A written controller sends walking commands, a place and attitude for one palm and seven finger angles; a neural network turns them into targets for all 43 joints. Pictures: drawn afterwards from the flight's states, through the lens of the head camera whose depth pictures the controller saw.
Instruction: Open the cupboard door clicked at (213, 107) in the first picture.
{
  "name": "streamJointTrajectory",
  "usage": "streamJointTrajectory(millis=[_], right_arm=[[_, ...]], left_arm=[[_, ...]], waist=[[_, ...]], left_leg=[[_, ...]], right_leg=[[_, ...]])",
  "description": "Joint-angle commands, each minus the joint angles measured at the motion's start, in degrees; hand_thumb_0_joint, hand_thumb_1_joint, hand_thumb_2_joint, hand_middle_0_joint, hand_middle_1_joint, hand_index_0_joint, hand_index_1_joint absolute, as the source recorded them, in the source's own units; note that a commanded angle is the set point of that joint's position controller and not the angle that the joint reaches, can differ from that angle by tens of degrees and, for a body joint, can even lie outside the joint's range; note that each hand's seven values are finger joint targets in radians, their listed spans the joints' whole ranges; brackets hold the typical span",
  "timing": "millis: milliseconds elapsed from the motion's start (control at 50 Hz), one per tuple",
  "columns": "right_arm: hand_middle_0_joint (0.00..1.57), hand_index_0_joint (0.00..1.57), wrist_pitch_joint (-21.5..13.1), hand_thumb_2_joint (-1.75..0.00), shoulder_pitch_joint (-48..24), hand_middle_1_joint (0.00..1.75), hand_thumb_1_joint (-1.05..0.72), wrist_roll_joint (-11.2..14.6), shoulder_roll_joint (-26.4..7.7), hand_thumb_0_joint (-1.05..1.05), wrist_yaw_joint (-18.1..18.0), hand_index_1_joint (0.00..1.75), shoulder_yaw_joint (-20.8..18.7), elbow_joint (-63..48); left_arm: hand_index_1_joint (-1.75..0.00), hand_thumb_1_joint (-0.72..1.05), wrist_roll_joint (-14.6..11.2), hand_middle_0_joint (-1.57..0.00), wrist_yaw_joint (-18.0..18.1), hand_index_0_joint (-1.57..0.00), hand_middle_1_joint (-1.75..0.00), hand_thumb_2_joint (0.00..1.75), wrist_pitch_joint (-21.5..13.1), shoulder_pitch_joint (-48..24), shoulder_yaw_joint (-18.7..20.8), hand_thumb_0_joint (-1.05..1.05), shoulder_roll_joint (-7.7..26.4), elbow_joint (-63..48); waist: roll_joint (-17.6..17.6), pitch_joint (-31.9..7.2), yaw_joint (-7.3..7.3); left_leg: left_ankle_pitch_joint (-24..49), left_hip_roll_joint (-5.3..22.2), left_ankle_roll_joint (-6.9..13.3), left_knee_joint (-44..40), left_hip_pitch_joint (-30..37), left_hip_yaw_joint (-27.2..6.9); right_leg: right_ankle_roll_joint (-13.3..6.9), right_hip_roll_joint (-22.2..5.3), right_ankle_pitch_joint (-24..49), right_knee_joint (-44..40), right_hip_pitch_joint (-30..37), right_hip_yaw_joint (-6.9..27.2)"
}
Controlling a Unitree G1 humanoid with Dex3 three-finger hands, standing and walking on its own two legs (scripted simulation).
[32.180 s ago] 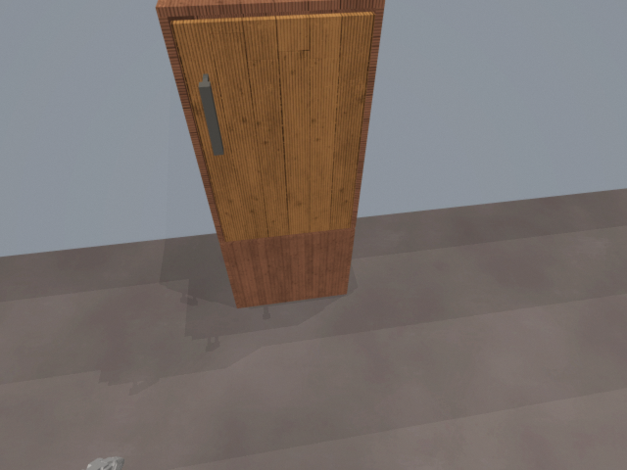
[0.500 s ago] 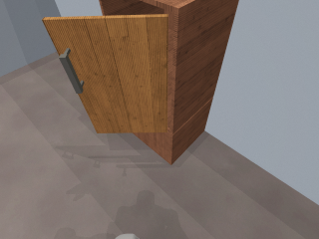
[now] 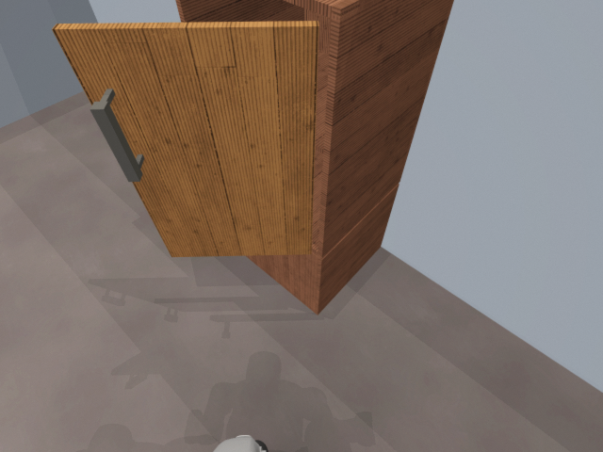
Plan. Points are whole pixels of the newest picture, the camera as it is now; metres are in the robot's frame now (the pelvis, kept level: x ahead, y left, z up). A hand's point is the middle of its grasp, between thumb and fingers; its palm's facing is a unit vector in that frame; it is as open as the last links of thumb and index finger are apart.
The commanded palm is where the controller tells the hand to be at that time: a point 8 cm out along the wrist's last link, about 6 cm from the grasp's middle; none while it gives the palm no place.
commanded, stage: come to a stop and stand still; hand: left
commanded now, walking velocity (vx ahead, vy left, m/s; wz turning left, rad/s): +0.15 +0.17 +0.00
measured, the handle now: (122, 137) +0.57 +0.35 +0.07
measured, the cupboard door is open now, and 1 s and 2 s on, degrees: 43 43 43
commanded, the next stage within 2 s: look again from close up in 0.58 s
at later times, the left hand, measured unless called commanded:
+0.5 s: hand out of the picture +0.01 +0.18 -0.17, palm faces +0.06 -0.98 -0.19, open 7.3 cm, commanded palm none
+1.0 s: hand out of the picture +0.02 +0.19 -0.16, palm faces +0.00 -0.97 -0.24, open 7.4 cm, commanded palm none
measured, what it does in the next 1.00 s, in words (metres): steps on the spot: right foot, then left foot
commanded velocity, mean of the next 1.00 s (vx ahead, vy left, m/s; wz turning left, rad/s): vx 0.01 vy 0.03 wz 0.00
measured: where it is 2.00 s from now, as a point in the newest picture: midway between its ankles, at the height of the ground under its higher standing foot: outside the picture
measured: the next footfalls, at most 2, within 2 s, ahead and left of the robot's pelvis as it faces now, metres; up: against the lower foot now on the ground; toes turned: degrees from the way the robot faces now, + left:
right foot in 0.02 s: +0.03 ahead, -0.14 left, +0.00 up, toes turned -2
left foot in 0.28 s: +0.03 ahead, +0.11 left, +0.00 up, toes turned +3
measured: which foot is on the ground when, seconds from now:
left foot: down 0.00-0.02, up 0.04-0.26, down 0.28-1.00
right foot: up 0.00-0.00, down 0.02-1.00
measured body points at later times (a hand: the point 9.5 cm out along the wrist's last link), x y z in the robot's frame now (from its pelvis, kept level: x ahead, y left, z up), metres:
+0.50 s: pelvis +0.00 +0.00 +0.01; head +0.01 +0.02 +0.46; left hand +0.01 +0.24 -0.15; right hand +0.02 -0.22 -0.14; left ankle -0.01 +0.11 -0.73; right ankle -0.01 -0.14 -0.73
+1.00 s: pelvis +0.00 +0.01 +0.01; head +0.01 +0.00 +0.46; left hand +0.02 +0.25 -0.14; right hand +0.03 -0.22 -0.15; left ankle -0.01 +0.11 -0.73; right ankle -0.01 -0.14 -0.73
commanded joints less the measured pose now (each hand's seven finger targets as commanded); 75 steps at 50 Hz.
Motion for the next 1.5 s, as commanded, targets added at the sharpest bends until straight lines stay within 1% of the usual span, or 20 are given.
streamJointTrajectory(millis=[0,20,80,160,200,260,280,320,340,460,640,660,680,700,800,880,1240,1320,1420,1480], right_arm=[[0.20,0.20,0.4,-0.90,0.7,0.30,-0.90,1.0,-3.5,0.00,1.6,0.30,-1.2,-5.3],[0.20,0.20,0.3,-0.90,0.3,0.30,-0.90,0.7,-4.4,0.00,2.1,0.30,-1.0,-4.9],[0.20,0.20,-0.3,-0.90,4.1,0.30,-0.90,0.5,-5.3,0.00,2.0,0.30,-1.2,-1.8],[0.20,0.20,-1.5,-0.90,5.3,0.30,-0.90,0.9,-4.2,0.00,1.6,0.30,-0.3,-0.8],[0.20,0.20,-2.0,-0.90,7.3,0.30,-0.90,1.1,-3.6,0.00,1.0,0.30,0.2,0.4],[0.20,0.20,-3.0,-0.90,9.2,0.30,-0.90,0.8,-7.3,0.00,0.1,0.30,0.3,1.7],[0.20,0.20,-2.9,-0.90,9.1,0.30,-0.90,0.7,-7.8,0.00,-0.1,0.30,0.3,2.0],[0.20,0.20,-3.0,-0.90,8.4,0.30,-0.90,0.7,-6.9,0.00,-0.2,0.30,1.0,3.2],[0.20,0.20,-2.9,-0.90,8.4,0.30,-0.90,0.7,-6.9,0.00,-0.3,0.30,1.1,3.4],[0.20,0.20,-3.0,-0.90,9.2,0.30,-0.90,0.9,-5.7,0.00,-0.2,0.30,1.4,4.5],[0.20,0.20,-3.8,-0.90,10.8,0.30,-0.90,1.0,-4.4,0.00,-0.4,0.30,1.9,6.1],[0.20,0.20,-4.8,-0.90,7.7,0.30,-0.90,1.7,-6.4,0.00,0.5,0.30,2.2,2.0],[0.20,0.20,-4.5,-0.90,10.1,0.30,-0.90,1.1,-4.3,0.00,0.7,0.30,2.3,1.0],[0.20,0.20,-4.5,-0.90,10.1,0.30,-0.90,0.6,-4.4,0.00,1.2,0.30,2.6,0.6],[0.20,0.20,-5.0,-0.90,11.7,0.30,-0.90,0.7,-5.9,0.00,0.5,0.30,2.5,-1.5],[0.20,0.20,-4.7,-0.90,11.1,0.30,-0.90,0.9,-6.0,0.00,0.4,0.30,2.4,-1.0],[0.20,0.20,-4.4,-0.90,9.9,0.30,-0.90,0.9,-5.0,0.00,0.4,0.30,2.8,3.2],[0.20,0.20,-3.3,-0.90,9.6,0.30,-0.90,0.8,-5.3,0.00,0.8,0.30,2.3,2.0],[0.20,0.20,-2.3,-0.90,8.5,0.30,-0.90,0.7,-4.4,0.00,1.1,0.30,1.4,-0.9],[0.20,0.20,-2.7,-0.90,10.6,0.30,-0.90,1.0,-3.9,0.00,1.3,0.30,1.3,-0.8]], left_arm=[[-0.30,0.90,1.1,-0.20,0.4,-0.20,-0.30,0.90,-1.5,7.2,0.5,0.00,10.0,-1.5],[-0.30,0.90,1.0,-0.20,0.3,-0.20,-0.30,0.90,-1.7,2.7,0.1,0.00,10.9,-2.9],[-0.30,0.90,0.6,-0.20,0.2,-0.20,-0.30,0.90,-3.4,-0.4,-0.7,0.00,7.4,-2.1],[-0.30,0.90,0.6,-0.20,0.4,-0.20,-0.30,0.90,-3.9,4.7,0.1,0.00,8.9,0.4],[-0.30,0.90,0.1,-0.20,0.5,-0.20,-0.30,0.90,-3.9,5.4,0.0,0.00,8.8,2.0],[-0.30,0.90,-0.6,-0.20,0.6,-0.20,-0.30,0.90,-3.2,6.1,-1.0,0.00,4.7,2.7],[-0.30,0.90,-0.3,-0.20,0.7,-0.20,-0.30,0.90,-2.9,5.6,-1.2,0.00,4.0,2.8],[-0.30,0.90,-0.3,-0.20,0.5,-0.20,-0.30,0.90,-2.0,3.8,-1.6,0.00,3.7,3.9],[-0.30,0.90,-0.3,-0.20,0.4,-0.20,-0.30,0.90,-1.9,3.8,-1.7,0.00,3.5,4.5],[-0.30,0.90,-0.2,-0.20,0.2,-0.20,-0.30,0.90,-2.4,5.2,-2.6,0.00,3.0,7.1],[-0.30,0.90,-0.2,-0.20,0.4,-0.20,-0.30,0.90,-3.1,7.1,-3.1,0.00,2.2,8.6],[-0.30,0.90,1.0,-0.20,3.1,-0.20,-0.30,0.90,-4.6,11.1,-3.9,0.00,2.8,9.3],[-0.30,0.90,0.2,-0.20,2.7,-0.20,-0.30,0.90,-4.7,9.7,-3.7,0.00,4.6,6.7],[-0.30,0.90,0.2,-0.20,2.2,-0.20,-0.30,0.90,-5.1,8.0,-3.7,0.00,4.9,5.9],[-0.30,0.90,0.2,-0.20,1.3,-0.20,-0.30,0.90,-4.4,8.6,-4.0,0.00,3.0,5.0],[-0.30,0.90,0.0,-0.20,1.1,-0.20,-0.30,0.90,-4.1,8.5,-4.1,0.00,3.3,4.7],[-0.30,0.90,-0.1,-0.20,0.8,-0.20,-0.30,0.90,-4.0,7.8,-3.6,0.00,4.6,4.8],[-0.30,0.90,0.1,-0.20,0.8,-0.20,-0.30,0.90,-3.6,8.1,-2.0,0.00,6.9,3.7],[-0.30,0.90,0.6,-0.20,1.1,-0.20,-0.30,0.90,-3.2,9.8,0.6,0.00,9.9,2.1],[-0.30,0.90,0.7,-0.20,1.1,-0.20,-0.30,0.90,-3.1,8.0,1.2,0.00,9.6,1.1]], waist=[[-18.3,-1.5,1.61],[-11.4,-2.3,0.91],[-15.3,1.5,-1.00],[-9.3,-2.7,1.24],[-9.0,-4.6,0.81],[-1.1,-8.3,1.38],[-2.4,-7.3,1.23],[4.9,-4.7,1.13],[5.1,-3.9,1.13],[-0.5,-1.8,0.61],[-1.2,-1.8,0.39],[1.2,-1.0,1.05],[3.1,-3.3,-0.28],[5.2,-2.9,-0.02],[0.4,-4.3,-0.17],[-2.8,-1.8,-0.19],[-2.8,-1.9,0.19],[-4.2,-1.3,0.82],[-12.8,0.1,1.88],[-11.3,-2.8,0.43]], left_leg=[[-21.2,-4.3,-0.9,10.2,-4.6,-1.7],[-19.5,-4.5,-0.2,15.5,1.2,-4.0],[-14.1,-3.8,-0.2,17.7,-1.6,-4.9],[-15.2,-5.1,-1.1,5.0,1.3,-2.2],[-8.4,-5.9,-1.2,-6.1,7.3,-1.4],[15.1,2.6,2.4,-7.7,16.8,-7.8],[12.0,3.3,2.7,-7.6,14.8,-7.8],[9.2,2.4,3.2,-11.2,12.0,-8.9],[5.6,2.6,3.3,-13.0,10.5,-9.1],[-4.0,0.4,2.0,-14.4,9.9,-7.7],[3.4,0.3,1.9,-13.5,13.1,-6.4],[15.6,1.3,0.7,-3.1,11.2,-4.9],[2.5,-0.3,1.0,-5.7,10.9,-5.8],[0.3,-0.3,1.4,-6.5,9.5,-6.0],[7.3,1.3,3.7,-7.2,10.1,-7.8],[2.5,0.6,3.4,-8.5,10.2,-6.7],[0.5,0.1,2.3,-9.5,11.8,-4.3],[-5.7,-2.4,1.8,-4.5,7.5,-2.4],[-15.6,-4.2,0.9,6.9,-0.1,-0.7],[-11.1,-4.6,1.0,-1.8,6.7,0.2]], right_leg=[[-8.5,-19.8,-13.2,-36.1,-1.7,23.8],[-9.7,-19.8,-13.5,-36.2,-9.0,22.9],[-7.8,-14.5,7.7,-31.1,-2.3,15.9],[-9.1,-15.4,31.9,-23.9,10.1,12.8],[-7.4,-13.9,39.1,-19.4,12.0,10.5],[-2.2,-6.9,26.6,-16.4,6.4,4.8],[-1.9,-5.7,20.9,-18.1,6.5,4.4],[-1.2,-4.5,16.0,-17.6,7.1,2.9],[-0.9,-4.0,13.6,-17.9,7.8,2.2],[-1.4,-4.8,14.4,-22.2,7.6,4.1],[-1.1,-5.4,18.3,-23.0,7.3,4.4],[-0.9,-6.8,30.6,-20.4,5.2,5.9],[-2.3,-6.9,18.5,-19.0,5.6,6.1],[-2.4,-5.5,14.1,-17.7,4.4,5.1],[-1.9,-3.4,14.9,-15.0,4.8,3.1],[-1.6,-3.9,15.6,-16.3,3.5,4.3],[-1.9,-4.7,19.6,-19.3,4.5,6.2],[-3.6,-8.1,13.4,-20.0,4.9,9.3],[-9.3,-18.2,15.8,-24.0,5.8,17.3],[-7.7,-16.4,25.6,-17.0,5.2,10.6]])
